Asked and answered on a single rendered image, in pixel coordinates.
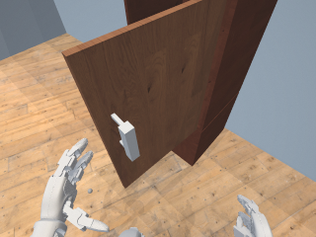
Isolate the right robot hand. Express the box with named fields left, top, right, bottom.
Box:
left=233, top=195, right=274, bottom=237

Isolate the left robot shin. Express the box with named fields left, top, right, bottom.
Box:
left=129, top=227, right=139, bottom=231

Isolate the left robot hand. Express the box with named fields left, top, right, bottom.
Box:
left=40, top=137, right=110, bottom=232

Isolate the cupboard door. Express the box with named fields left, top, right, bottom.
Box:
left=61, top=0, right=227, bottom=189

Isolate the handle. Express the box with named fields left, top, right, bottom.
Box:
left=111, top=113, right=140, bottom=161

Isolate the left robot forearm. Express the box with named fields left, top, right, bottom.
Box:
left=30, top=219, right=67, bottom=237

